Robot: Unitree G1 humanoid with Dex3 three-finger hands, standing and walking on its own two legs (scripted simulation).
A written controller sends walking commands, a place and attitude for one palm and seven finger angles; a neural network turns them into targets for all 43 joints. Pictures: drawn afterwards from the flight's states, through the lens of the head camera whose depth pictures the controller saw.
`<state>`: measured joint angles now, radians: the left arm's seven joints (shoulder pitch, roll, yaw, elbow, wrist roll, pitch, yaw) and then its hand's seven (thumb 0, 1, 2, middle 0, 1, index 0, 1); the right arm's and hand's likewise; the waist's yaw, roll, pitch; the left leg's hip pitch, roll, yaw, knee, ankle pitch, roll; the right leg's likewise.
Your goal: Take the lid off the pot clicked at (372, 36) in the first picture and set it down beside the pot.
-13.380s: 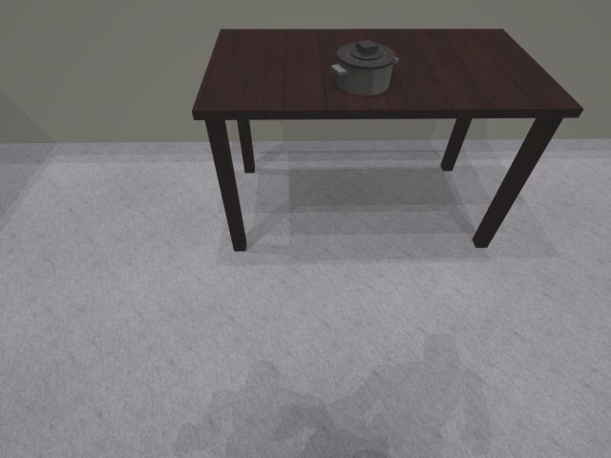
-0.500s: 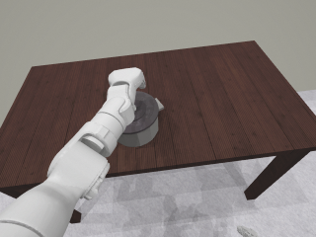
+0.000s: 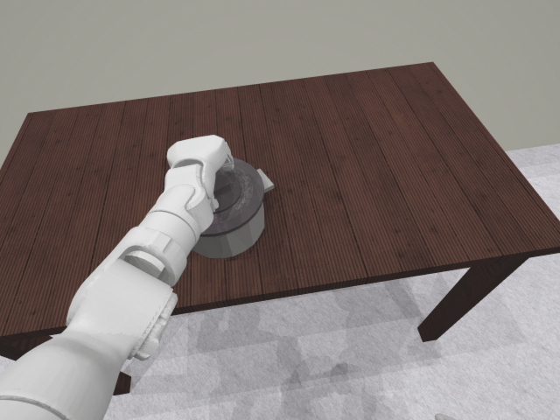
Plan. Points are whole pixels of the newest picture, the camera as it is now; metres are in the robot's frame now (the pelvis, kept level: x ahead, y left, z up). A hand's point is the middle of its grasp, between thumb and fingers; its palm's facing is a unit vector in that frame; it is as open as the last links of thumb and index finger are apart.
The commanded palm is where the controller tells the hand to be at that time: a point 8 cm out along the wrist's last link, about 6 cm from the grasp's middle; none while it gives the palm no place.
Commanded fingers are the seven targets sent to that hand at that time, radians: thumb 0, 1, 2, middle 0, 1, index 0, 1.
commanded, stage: lower the open fingers around the knob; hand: left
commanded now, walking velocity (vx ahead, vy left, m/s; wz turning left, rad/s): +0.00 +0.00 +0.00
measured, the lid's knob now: (211, 183) +0.50 +0.10 +0.03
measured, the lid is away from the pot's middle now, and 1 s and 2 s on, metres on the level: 0.00 0.00 0.00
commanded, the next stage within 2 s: close the fingers and squeeze the knob in 1.64 s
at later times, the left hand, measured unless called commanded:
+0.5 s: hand (207, 189) +0.46 +0.10 +0.05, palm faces -0.33 -0.06 -0.94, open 10.2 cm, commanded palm +0.46 +0.10 +0.10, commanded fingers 0.00 -0.28 1.38 -0.82 -0.08 -0.82 -0.08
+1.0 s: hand (208, 190) +0.46 +0.09 +0.05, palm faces -0.33 -0.04 -0.94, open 10.2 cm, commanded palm +0.46 +0.09 +0.10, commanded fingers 0.00 -0.28 1.38 -0.82 -0.08 -0.82 -0.08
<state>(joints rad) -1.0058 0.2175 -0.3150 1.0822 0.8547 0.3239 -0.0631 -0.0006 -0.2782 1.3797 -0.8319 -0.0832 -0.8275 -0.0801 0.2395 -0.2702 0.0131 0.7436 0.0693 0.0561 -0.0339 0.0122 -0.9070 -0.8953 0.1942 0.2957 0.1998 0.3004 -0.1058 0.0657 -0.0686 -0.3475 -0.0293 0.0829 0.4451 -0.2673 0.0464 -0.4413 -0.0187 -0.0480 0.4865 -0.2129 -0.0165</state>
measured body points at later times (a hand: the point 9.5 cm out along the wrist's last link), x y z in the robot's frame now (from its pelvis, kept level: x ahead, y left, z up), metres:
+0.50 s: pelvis +0.00 +0.01 +0.00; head +0.05 -0.02 +0.44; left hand +0.47 +0.10 +0.11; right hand +0.07 -0.25 -0.15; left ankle -0.03 +0.09 -0.74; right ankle +0.01 -0.11 -0.74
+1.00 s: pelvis +0.00 +0.01 +0.00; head +0.05 -0.02 +0.44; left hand +0.47 +0.09 +0.11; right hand +0.06 -0.25 -0.15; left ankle -0.03 +0.09 -0.74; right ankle +0.01 -0.11 -0.74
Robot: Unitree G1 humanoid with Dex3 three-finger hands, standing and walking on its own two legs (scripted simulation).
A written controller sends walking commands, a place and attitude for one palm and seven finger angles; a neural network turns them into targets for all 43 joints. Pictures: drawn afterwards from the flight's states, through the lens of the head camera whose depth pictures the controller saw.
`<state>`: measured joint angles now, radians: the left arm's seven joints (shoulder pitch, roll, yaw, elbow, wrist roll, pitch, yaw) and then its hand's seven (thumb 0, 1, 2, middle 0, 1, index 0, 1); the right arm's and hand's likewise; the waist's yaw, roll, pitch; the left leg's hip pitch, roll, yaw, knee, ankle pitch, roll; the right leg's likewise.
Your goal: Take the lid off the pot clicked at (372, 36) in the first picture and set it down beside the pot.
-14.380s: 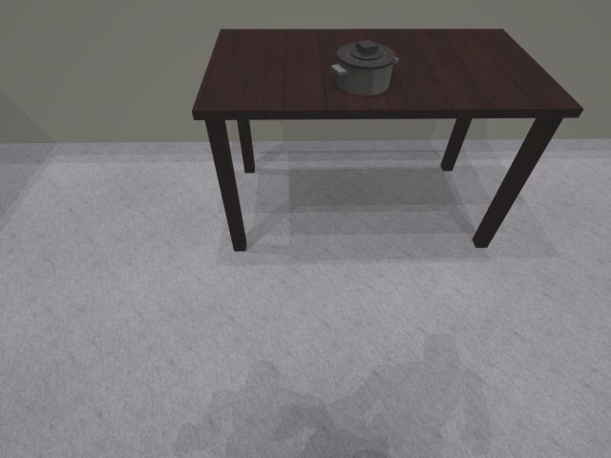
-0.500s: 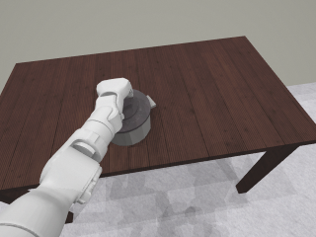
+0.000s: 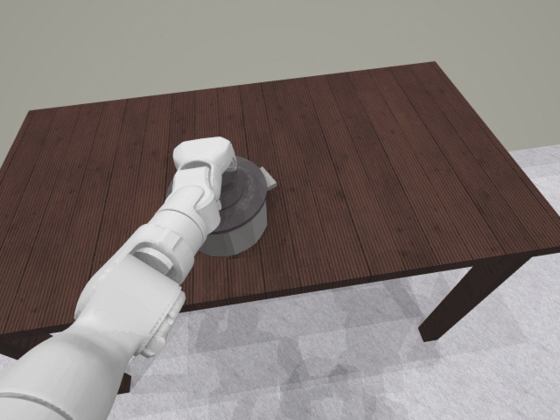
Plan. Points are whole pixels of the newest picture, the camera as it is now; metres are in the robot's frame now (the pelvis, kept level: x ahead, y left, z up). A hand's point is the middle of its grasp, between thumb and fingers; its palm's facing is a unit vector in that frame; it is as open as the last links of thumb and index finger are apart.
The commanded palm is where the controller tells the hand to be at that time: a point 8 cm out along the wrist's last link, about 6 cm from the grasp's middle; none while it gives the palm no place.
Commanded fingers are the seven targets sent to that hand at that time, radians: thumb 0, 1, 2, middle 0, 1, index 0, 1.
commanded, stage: lower the open fingers around the knob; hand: left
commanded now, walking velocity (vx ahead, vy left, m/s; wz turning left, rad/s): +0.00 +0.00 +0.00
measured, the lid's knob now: (214, 181) +0.50 +0.09 +0.03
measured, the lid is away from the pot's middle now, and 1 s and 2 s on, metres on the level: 0.00 0.00 0.00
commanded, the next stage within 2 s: close the fingers and squeeze the knob in 0.64 s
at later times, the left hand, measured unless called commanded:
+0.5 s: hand (211, 186) +0.47 +0.09 +0.06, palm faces -0.34 -0.05 -0.94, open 10.2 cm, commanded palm +0.46 +0.08 +0.10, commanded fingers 0.00 -0.28 1.38 -0.82 -0.08 -0.82 -0.08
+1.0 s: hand (212, 185) +0.47 +0.09 +0.06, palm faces -0.34 -0.05 -0.94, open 10.0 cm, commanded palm +0.47 +0.09 +0.10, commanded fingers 0.00 -0.03 1.08 -0.58 -0.79 -0.58 -0.79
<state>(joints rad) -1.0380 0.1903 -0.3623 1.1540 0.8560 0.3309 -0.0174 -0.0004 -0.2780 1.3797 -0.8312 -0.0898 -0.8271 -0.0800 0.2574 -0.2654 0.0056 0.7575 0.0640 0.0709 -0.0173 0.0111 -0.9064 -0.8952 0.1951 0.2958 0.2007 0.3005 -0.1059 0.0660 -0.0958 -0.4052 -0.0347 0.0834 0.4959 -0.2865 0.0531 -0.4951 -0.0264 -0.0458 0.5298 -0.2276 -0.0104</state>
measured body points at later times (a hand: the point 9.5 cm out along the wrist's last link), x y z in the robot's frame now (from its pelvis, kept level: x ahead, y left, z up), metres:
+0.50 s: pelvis +0.00 +0.00 +0.00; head +0.05 -0.03 +0.45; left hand +0.48 +0.09 +0.11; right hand +0.05 -0.27 -0.14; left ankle -0.03 +0.08 -0.73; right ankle +0.01 -0.11 -0.73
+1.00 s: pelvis +0.00 +0.00 +0.00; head +0.05 -0.02 +0.44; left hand +0.48 +0.09 +0.11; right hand +0.04 -0.26 -0.14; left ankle -0.03 +0.08 -0.73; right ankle +0.01 -0.11 -0.73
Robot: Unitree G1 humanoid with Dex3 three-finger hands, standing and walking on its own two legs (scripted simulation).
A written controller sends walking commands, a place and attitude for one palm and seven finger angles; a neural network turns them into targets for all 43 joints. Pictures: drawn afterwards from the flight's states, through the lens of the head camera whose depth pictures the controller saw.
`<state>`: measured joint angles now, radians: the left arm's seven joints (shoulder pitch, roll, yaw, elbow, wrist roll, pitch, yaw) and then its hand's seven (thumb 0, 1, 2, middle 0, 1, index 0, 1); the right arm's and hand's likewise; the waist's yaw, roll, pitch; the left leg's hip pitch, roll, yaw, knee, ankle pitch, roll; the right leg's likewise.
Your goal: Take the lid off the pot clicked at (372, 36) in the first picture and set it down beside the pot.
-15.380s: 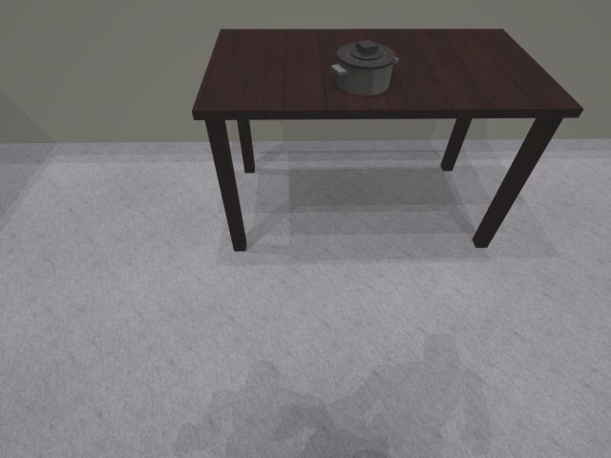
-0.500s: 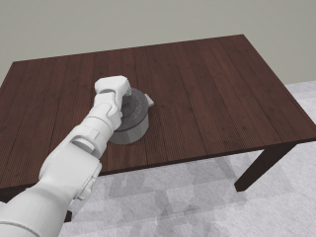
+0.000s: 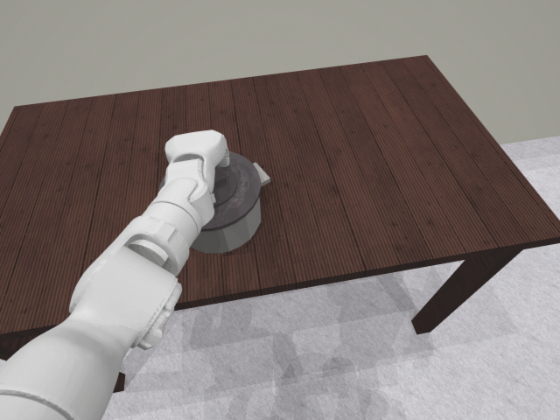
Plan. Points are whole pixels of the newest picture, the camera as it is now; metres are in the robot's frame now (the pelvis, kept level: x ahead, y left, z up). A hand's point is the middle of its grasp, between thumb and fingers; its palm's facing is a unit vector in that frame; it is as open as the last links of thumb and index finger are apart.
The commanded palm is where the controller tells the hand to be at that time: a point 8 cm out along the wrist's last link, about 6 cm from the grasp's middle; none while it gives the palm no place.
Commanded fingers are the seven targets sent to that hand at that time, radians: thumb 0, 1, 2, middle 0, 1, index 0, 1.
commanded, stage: close the fingers and squeeze the knob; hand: left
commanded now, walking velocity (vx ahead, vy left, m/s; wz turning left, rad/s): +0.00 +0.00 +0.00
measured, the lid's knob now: (207, 177) +0.50 +0.09 +0.04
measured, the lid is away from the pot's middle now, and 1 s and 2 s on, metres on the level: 0.00 0.00 0.01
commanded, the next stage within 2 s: lift the lid straight up in 1.02 s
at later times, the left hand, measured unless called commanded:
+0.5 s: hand (204, 182) +0.47 +0.09 +0.06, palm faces -0.33 -0.08 -0.94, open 8.2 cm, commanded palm +0.47 +0.09 +0.10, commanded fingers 0.00 0.20 1.03 -0.63 -0.94 -0.70 -0.96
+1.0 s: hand (206, 184) +0.47 +0.09 +0.06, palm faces -0.33 -0.07 -0.94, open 7.8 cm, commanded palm +0.47 +0.09 +0.10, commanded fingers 0.00 0.47 1.15 -0.73 -1.02 -0.86 -1.04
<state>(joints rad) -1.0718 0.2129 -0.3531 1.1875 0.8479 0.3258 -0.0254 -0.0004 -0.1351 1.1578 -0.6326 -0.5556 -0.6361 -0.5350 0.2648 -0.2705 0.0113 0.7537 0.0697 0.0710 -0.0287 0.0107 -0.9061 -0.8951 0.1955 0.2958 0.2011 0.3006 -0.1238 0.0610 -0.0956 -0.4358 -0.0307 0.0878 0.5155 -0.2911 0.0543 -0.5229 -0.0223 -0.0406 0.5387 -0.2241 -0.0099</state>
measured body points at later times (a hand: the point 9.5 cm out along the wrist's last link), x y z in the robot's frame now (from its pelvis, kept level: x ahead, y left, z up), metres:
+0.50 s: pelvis +0.01 +0.00 +0.00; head +0.06 -0.02 +0.45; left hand +0.48 +0.09 +0.11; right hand +0.07 -0.25 -0.14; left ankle -0.03 +0.08 -0.73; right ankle +0.02 -0.11 -0.73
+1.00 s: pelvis +0.01 +0.00 +0.00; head +0.06 -0.02 +0.45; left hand +0.48 +0.09 +0.11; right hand +0.06 -0.26 -0.14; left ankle -0.03 +0.08 -0.73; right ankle +0.02 -0.11 -0.73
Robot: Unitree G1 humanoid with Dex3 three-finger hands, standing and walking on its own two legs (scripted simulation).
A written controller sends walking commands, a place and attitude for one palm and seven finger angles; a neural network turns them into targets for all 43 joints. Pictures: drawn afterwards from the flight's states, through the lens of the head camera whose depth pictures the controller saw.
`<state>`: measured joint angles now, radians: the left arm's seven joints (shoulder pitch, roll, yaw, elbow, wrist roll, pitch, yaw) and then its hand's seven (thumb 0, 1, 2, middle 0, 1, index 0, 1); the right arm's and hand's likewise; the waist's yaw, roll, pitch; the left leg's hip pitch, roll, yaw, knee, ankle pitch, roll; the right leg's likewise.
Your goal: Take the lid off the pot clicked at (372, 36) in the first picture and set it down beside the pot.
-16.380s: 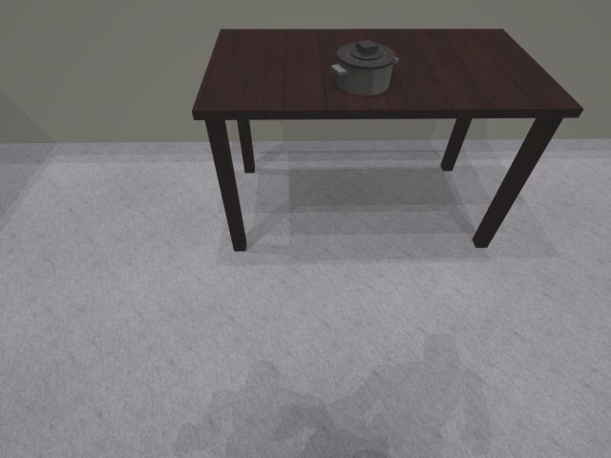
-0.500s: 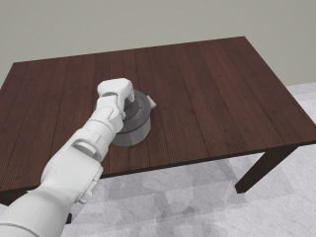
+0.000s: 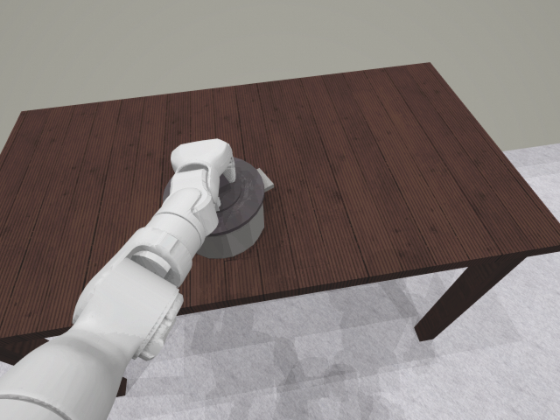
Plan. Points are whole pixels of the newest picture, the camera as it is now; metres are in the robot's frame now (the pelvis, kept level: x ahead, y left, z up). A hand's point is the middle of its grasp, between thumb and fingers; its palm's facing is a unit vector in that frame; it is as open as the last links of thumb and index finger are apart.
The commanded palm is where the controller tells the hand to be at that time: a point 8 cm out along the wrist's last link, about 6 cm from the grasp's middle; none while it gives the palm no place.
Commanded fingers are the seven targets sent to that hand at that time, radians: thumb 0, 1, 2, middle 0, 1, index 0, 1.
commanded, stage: close the fingers and squeeze the knob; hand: left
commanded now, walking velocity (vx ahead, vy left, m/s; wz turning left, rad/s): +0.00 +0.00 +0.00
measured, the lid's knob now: (211, 183) +0.49 +0.09 +0.03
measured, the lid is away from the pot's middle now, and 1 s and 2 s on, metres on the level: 0.00 0.01 0.02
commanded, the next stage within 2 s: lift the lid straight up in 0.02 s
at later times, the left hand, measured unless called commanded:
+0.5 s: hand (212, 190) +0.46 +0.08 +0.06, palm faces -0.33 -0.08 -0.94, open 7.7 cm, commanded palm +0.46 +0.09 +0.13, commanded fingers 0.00 0.50 1.16 -0.74 -1.04 -0.89 -1.05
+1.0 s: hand (212, 170) +0.46 +0.08 +0.10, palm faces -0.29 -0.09 -0.95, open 7.6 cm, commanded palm +0.46 +0.09 +0.17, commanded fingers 0.00 0.50 1.16 -0.74 -1.04 -0.89 -1.05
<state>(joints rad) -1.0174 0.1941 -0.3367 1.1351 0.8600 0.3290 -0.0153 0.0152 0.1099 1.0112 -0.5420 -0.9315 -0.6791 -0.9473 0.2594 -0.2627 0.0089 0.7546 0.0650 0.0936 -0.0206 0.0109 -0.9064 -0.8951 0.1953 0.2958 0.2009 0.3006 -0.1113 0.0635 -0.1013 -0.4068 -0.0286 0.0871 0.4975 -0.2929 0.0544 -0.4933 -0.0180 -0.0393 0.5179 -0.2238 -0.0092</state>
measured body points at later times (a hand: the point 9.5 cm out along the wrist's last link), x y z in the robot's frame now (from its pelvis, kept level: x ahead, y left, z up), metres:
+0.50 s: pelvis +0.00 +0.00 +0.00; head +0.05 -0.03 +0.45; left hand +0.47 +0.09 +0.11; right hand +0.07 -0.25 -0.14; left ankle -0.04 +0.08 -0.73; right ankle +0.01 -0.11 -0.73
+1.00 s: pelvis +0.00 +0.00 +0.01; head +0.04 -0.04 +0.45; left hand +0.47 +0.08 +0.15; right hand +0.10 -0.25 -0.14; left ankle -0.04 +0.08 -0.73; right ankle +0.01 -0.11 -0.73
